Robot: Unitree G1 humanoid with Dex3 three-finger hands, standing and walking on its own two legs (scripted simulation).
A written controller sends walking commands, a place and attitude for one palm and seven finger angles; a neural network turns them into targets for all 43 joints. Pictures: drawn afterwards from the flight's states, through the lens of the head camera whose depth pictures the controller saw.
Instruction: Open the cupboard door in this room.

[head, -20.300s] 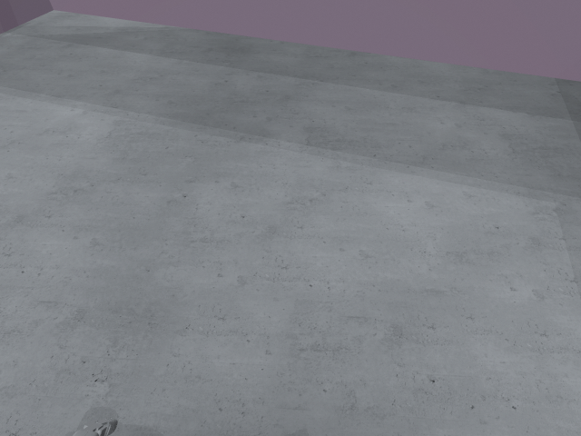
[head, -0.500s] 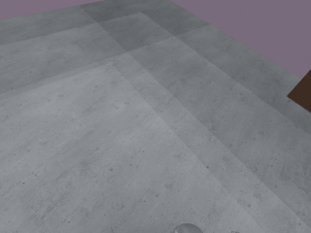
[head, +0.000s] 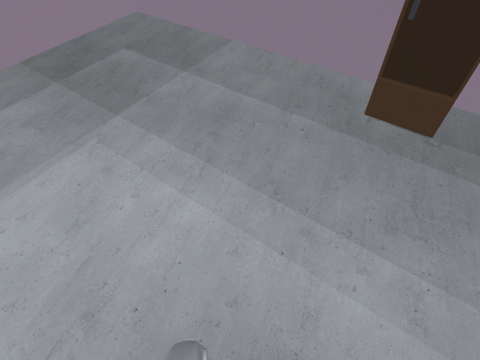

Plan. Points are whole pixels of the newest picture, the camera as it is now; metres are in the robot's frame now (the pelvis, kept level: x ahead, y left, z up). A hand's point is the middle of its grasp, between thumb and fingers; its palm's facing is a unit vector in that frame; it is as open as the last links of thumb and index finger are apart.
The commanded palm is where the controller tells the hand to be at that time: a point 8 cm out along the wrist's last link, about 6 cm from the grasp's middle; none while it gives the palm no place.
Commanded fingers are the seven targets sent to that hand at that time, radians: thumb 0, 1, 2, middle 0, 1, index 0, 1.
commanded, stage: turn or walk to find it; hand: left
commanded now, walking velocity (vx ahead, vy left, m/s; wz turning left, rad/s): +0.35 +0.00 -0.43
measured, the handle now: out of the picture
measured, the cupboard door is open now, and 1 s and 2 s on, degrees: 0 0 0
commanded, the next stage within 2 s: stand and wait in 1.40 s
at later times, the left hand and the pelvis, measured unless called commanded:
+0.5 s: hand (145, 286) +0.29 +0.24 -0.17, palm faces -0.19 -0.96 -0.21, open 7.4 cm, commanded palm none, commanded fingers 0.00 0.90 0.90 -0.20 -0.30 -0.20 -0.30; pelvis +0.17 +0.05 +0.00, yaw -14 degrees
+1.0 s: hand (202, 235) +0.42 +0.12 -0.16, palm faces -0.35 -0.90 -0.25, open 7.2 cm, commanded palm none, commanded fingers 0.00 0.90 0.90 -0.20 -0.30 -0.20 -0.30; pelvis +0.31 -0.05 +0.00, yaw -24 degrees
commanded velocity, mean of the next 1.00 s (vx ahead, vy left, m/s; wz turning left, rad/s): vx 0.28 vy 0.00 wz -0.34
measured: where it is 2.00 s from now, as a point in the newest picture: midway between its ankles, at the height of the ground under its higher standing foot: (291, 262)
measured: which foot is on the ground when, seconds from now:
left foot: up 0.00-0.22, down 0.24-0.70, up 0.72-1.00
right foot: down 0.00-0.24, up 0.26-0.68, down 0.70-1.00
